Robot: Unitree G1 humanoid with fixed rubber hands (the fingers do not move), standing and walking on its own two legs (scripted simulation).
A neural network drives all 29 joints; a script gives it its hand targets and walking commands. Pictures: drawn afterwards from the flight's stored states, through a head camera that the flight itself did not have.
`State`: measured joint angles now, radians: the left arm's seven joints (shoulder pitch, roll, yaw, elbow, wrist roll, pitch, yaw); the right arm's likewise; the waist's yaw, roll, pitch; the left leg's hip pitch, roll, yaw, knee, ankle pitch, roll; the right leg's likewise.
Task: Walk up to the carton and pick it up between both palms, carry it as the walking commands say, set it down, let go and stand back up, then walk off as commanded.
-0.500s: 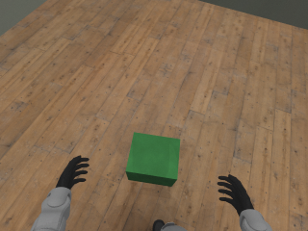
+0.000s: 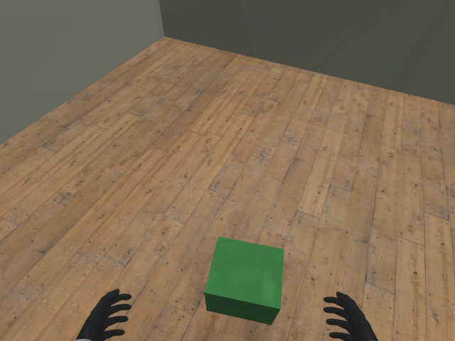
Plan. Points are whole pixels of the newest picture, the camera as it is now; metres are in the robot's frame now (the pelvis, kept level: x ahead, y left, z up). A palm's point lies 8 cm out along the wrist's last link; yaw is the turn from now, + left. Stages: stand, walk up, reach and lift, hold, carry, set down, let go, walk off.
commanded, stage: let go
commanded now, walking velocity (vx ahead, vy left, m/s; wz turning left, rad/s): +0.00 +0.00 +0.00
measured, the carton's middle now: (244, 280) +0.48 -0.08 -0.66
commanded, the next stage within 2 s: stand in 0.18 s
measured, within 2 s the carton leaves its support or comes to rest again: neither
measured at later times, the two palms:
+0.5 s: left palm out of the picture +0.13 +0.29 -0.07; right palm out of the picture +0.16 -0.30 -0.09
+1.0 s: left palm out of the picture +0.12 +0.28 -0.08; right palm out of the picture +0.14 -0.33 -0.10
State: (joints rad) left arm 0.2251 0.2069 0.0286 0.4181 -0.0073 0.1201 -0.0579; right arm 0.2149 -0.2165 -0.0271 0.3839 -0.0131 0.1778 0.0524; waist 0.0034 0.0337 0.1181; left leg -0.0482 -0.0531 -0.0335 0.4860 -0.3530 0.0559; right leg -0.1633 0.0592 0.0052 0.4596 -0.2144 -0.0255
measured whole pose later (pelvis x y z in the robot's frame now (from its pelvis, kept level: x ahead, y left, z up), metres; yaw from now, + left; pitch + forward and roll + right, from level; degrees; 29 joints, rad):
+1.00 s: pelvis +0.02 -0.03 +0.01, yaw +2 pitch -1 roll +0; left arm 0.13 0.35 0.04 0.94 0.02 -0.01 0.02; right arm 0.18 -0.38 -0.02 0.88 -0.03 0.00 -0.03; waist 0.01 0.04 0.00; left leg -0.03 -0.03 -0.08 0.37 -0.31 0.02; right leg -0.16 0.07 -0.03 0.38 -0.20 -0.06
